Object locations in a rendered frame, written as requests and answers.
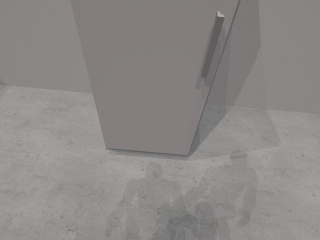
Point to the fridge door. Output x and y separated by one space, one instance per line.
144 60

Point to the handle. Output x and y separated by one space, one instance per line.
212 43

